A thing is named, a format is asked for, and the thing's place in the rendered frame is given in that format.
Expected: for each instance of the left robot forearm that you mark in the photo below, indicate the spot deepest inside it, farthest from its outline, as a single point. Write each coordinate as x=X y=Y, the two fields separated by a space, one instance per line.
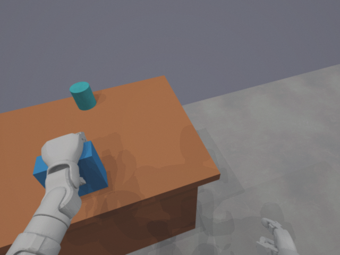
x=51 y=220

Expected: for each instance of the sponge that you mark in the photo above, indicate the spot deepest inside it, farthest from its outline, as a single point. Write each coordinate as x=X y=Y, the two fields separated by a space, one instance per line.
x=90 y=166

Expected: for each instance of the robot left hand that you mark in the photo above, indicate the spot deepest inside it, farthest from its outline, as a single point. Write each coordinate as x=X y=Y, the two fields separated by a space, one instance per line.
x=67 y=147

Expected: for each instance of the table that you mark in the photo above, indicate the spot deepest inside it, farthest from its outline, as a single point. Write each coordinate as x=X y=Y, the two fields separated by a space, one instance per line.
x=153 y=157

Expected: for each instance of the robot right hand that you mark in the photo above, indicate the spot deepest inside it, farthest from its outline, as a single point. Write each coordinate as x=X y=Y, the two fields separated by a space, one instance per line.
x=282 y=239

